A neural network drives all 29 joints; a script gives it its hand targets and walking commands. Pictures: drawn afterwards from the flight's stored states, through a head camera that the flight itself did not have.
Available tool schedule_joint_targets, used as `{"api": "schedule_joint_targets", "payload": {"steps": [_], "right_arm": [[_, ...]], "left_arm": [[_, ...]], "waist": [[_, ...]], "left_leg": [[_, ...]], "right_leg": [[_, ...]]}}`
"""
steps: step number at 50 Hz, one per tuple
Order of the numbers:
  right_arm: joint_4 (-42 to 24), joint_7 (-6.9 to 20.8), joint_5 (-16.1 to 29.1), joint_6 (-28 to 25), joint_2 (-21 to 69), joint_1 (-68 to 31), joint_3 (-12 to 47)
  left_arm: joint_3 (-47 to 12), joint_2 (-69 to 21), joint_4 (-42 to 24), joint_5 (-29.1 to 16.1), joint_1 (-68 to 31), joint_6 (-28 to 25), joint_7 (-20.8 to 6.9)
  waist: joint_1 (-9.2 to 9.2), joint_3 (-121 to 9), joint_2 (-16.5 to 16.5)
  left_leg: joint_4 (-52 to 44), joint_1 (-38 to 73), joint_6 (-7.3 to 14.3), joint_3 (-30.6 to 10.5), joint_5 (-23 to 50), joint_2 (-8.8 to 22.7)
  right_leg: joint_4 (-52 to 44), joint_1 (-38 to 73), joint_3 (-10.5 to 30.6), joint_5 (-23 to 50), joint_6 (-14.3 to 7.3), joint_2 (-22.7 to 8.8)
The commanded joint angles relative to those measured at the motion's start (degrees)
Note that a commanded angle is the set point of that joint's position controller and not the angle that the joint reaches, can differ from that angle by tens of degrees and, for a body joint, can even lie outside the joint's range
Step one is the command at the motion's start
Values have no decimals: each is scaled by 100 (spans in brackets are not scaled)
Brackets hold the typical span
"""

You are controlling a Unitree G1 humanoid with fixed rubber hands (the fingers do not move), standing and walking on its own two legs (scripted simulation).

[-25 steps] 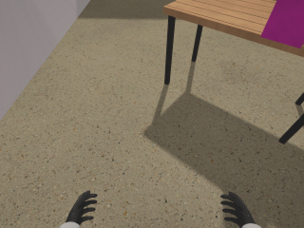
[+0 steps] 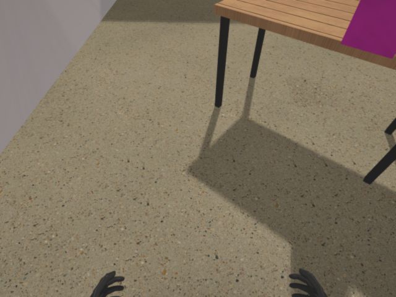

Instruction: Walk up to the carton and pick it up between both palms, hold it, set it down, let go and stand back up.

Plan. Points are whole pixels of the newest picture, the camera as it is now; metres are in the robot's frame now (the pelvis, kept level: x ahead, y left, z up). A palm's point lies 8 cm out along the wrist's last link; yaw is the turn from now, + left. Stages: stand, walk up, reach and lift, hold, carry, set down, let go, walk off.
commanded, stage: stand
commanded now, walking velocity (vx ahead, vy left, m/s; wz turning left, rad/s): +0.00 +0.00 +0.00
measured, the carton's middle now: (386, 16) +1.12 -0.74 +0.08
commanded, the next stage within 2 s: none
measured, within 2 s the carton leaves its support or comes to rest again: neither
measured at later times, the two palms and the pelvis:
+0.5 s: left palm out of the picture +0.11 +0.22 -0.11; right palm out of the picture +0.10 -0.24 -0.11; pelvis +0.01 -0.01 +0.00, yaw +0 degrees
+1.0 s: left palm out of the picture +0.08 +0.23 -0.12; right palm out of the picture +0.07 -0.25 -0.12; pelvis +0.01 +0.00 +0.01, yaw +0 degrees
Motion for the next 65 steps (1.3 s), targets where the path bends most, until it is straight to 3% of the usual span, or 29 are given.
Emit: {"api": "schedule_joint_targets", "payload": {"steps": [1, 2, 4, 7, 10, 12, 16, 17, 22, 26, 28, 30, 33, 36, 38, 40, 44, 45, 49, 52, 56, 59, 60, 63, 65], "right_arm": [[-408, -32, -5, -58, -446, -93, -143], [-403, -20, -5, -58, -466, -221, -157], [-355, -2, -11, -80, -378, -24, -180], [-306, -1, -18, -97, -395, -111, -186], [-203, -30, -4, -113, -370, 76, -170], [-111, -12, 1, -107, -358, 151, -189], [-55, -48, -1, -124, -426, 73, -210], [-38, -38, 3, -136, -402, 125, -203], [72, -59, -4, -173, -396, 17, -217], [194, -77, 37, -156, -407, 198, -253], [279, -75, 41, -148, -341, 267, -238], [304, -89, 14, -132, -425, 340, -283], [493, -128, 28, -127, -422, 383, -277], [569, -115, 43, -123, -342, 350, -251], [595, -121, 39, -128, -511, 259, -308], [676, -131, 66, -121, -410, 279, -283], [829, -145, 53, -130, -377, 209, -287], [882, -155, 43, -116, -466, 271, -301], [1117, -142, 39, -100, -479, 330, -304], [1252, -174, 49, -125, -532, 454, -317], [1452, -173, 47, -110, -508, 474, -306], [1529, -172, 84, -109, -424, 443, -296], [1616, -177, 63, -108, -454, 477, -291], [1793, -171, 66, -97, -330, 638, -247], [1918, -183, 80, -101, -356, 627, -249]], "left_arm": [[109, 345, -403, 1, -146, -116, 36], [116, 380, -394, 2, -157, -145, 34], [128, 409, -356, 5, -209, -153, 53], [150, 450, -302, 0, -83, -155, 29], [184, 510, -204, 10, -14, -161, 57], [190, 484, -123, 19, 71, -126, 62], [170, 352, -128, 1, 48, -138, 62], [189, 390, -104, -10, 9, -142, 44], [222, 519, 28, -18, 52, -180, 89], [210, 485, 138, -22, 134, -188, 123], [197, 451, 170, -29, 12, -179, 154], [179, 368, 278, -24, 105, -165, 162], [216, 505, 367, -27, 270, -162, 187], [240, 516, 398, -19, 17, -162, 188], [203, 410, 516, -43, 137, -182, 161], [232, 423, 644, -51, 221, -187, 180], [259, 468, 771, -37, 118, -160, 213], [272, 526, 795, -37, 193, -152, 204], [278, 509, 982, -64, 251, -109, 204], [256, 448, 1202, -63, 297, -108, 216], [222, 322, 1323, -50, 379, -111, 196], [238, 498, 1516, -45, 341, -147, 211], [232, 403, 1593, -62, 406, -149, 193], [190, 346, 1708, -62, 359, -119, 188], [191, 410, 1788, -60, 459, -136, 190]], "waist": [[-98, 85, -15], [-23, -94, -107], [-154, -235, -56], [-68, -380, 50], [-85, -12, -269], [-52, 67, -232], [-12, -141, 139], [-23, -163, -31], [12, -169, 169], [-54, -369, -185], [-113, -319, -31], [-121, -129, -146], [-51, -98, 45], [-125, 178, 0], [-69, 0, -230], [-45, -217, -206], [-72, -59, -69], [-42, -4, 116], [-39, 268, 290], [-79, 318, -60], [-17, 113, 125], [-91, 210, -246], [-48, 283, -96], [-102, 289, -53], [-76, 322, 223]], "left_leg": [[-924, -253, 183, -456, -240, 215], [-848, -102, 194, -441, -2, 182], [-677, 194, 176, -343, 221, 145], [-755, 181, 194, -389, 188, 214], [-804, -77, 184, -448, 240, 220], [-793, 10, 203, -417, 187, 199], [-995, -189, 200, -491, 142, 261], [-1005, -188, 196, -521, 264, 264], [-884, 74, 210, -459, 972, 285], [-721, 346, 180, -348, 1007, 207], [-749, 456, 188, -354, 1134, 246], [-774, 373, 189, -358, 1077, 245], [-867, 404, 216, -378, 1153, 273], [-978, 176, 206, -427, 1033, 278], [-863, 606, 185, -392, 1215, 261], [-948, 508, 209, -413, 1238, 293], [-1031, 477, 213, -410, 1302, 315], [-1088, 398, 229, -416, 1310, 348], [-1259, 418, 219, -456, 1086, 338], [-1354, 502, 238, -562, 922, 408], [-1477, 562, 255, -535, 844, 407], [-1445, 631, 213, -483, 800, 363], [-1465, 605, 208, -465, 831, 368], [-1567, 502, 224, -517, 580, 390], [-1633, 451, 229, -522, 564, 378]], "right_leg": [[-712, -135, 282, 133, -142, -97], [-728, -76, 355, 239, -164, -145], [-845, -244, 424, 93, -206, -160], [-735, -61, 324, 247, -178, -139], [-871, -117, 428, 105, -211, -208], [-971, -243, 510, -75, -227, -237], [-745, 216, 320, 374, -211, -131], [-699, 302, 340, 476, -212, -161], [-677, 215, 352, 904, -235, -198], [-818, 275, 426, 1126, -294, -269], [-787, 232, 431, 1272, -294, -274], [-822, 177, 417, 1141, -285, -240], [-873, 259, 419, 1111, -283, -272], [-901, 305, 400, 1031, -281, -253], [-1019, 144, 473, 1254, -280, -284], [-973, 539, 381, 1283, -280, -230], [-986, 570, 413, 1386, -285, -295], [-970, 595, 410, 1314, -255, -261], [-1149, 456, 376, 928, -231, -264], [-1268, 464, 377, 909, -207, -250], [-1266, 685, 353, 956, -190, -257], [-1453, 553, 406, 826, -203, -310], [-1438, 551, 406, 851, -186, -286], [-1427, 599, 342, 734, -190, -268], [-1487, 677, 406, 751, -211, -330]]}}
